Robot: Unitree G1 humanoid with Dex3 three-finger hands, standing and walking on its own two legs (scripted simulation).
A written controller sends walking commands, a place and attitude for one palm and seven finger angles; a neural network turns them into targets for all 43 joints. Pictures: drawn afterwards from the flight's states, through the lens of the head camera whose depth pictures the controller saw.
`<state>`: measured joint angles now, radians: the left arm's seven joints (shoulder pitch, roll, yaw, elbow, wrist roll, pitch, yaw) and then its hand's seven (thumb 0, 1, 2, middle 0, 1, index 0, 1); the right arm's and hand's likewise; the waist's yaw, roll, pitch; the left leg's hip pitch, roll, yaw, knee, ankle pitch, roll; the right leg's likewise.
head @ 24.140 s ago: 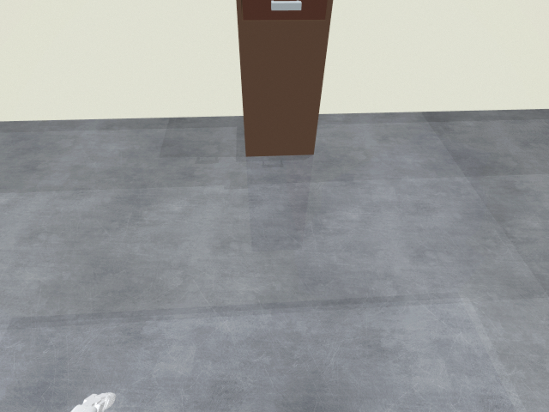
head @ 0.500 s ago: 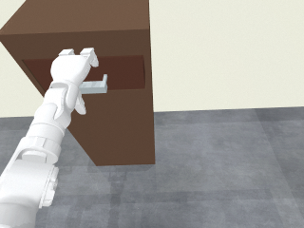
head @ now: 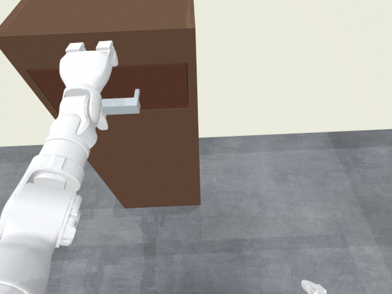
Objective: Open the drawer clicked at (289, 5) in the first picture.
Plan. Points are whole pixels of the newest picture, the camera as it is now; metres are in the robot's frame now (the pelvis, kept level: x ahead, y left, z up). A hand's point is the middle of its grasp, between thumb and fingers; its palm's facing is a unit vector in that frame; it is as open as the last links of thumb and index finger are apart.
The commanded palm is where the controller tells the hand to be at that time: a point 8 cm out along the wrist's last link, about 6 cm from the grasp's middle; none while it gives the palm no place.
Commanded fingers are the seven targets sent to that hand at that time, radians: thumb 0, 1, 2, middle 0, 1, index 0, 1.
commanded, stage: re-aim the fingers above the handle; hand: left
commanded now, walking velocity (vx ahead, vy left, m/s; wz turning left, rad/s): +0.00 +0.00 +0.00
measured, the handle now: (114, 100) +0.55 +0.19 +0.06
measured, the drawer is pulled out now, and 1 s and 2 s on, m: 0.00 0.00 0.00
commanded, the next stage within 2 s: lower the fingers behind the handle in 0.92 s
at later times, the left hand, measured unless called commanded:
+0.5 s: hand (90, 96) +0.50 +0.22 +0.12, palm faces +0.04 +0.02 -1.00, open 13.9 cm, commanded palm +0.46 +0.21 +0.17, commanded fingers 0.00 -0.50 0.30 -0.30 -1.20 -0.30 -1.20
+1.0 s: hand (75, 106) +0.47 +0.24 +0.12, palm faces -0.07 +0.05 -1.00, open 13.8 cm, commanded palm +0.45 +0.20 +0.17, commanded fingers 0.00 -0.50 0.30 -0.30 -1.20 -0.30 -1.20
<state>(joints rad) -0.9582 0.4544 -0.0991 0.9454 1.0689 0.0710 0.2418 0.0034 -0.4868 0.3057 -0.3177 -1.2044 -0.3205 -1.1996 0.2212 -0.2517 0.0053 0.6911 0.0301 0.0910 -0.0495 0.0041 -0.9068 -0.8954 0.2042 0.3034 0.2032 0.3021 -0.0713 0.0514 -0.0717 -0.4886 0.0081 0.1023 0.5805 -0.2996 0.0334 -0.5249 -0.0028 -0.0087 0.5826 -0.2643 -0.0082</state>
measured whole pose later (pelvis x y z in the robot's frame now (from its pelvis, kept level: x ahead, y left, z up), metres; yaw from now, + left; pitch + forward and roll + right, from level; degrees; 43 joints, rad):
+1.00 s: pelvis +0.01 -0.02 +0.00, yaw +2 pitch +11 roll +0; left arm -0.86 0.51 -0.13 0.94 1.00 0.17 0.07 0.00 -0.48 0.31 -0.31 -1.20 -0.31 -1.20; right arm 0.26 -0.27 -0.02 0.69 0.05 0.14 -0.04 0.01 -0.91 -0.90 0.21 0.30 0.20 0.30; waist -0.05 0.08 -0.09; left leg -0.44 0.02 0.07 0.54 -0.29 0.01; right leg -0.47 0.01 -0.04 0.55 -0.27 -0.03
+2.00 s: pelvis +0.01 -0.01 -0.01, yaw +1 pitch +15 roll +0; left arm -0.82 0.41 -0.12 0.95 1.08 0.03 0.25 0.00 -0.49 0.31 -0.25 -1.18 -0.27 -1.19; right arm 0.31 -0.26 -0.06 0.69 0.02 0.11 -0.02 0.01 -0.91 -0.90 0.20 0.30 0.20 0.30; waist -0.08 0.04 -0.12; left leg -0.57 0.02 0.08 0.66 -0.34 0.02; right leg -0.59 0.01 -0.03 0.64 -0.31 -0.02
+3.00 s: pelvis +0.02 -0.01 -0.01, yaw +0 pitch +15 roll +0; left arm -0.74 0.41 -0.09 0.90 1.08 0.01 0.25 0.00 -0.15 0.45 -0.27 -1.22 -0.30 -1.21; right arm 0.32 -0.25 -0.05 0.68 0.01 0.12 -0.02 0.00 -0.91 -0.90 0.21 0.30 0.20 0.30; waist -0.08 0.05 -0.13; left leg -0.57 0.03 0.08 0.68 -0.36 0.02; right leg -0.60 0.02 -0.02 0.66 -0.32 -0.02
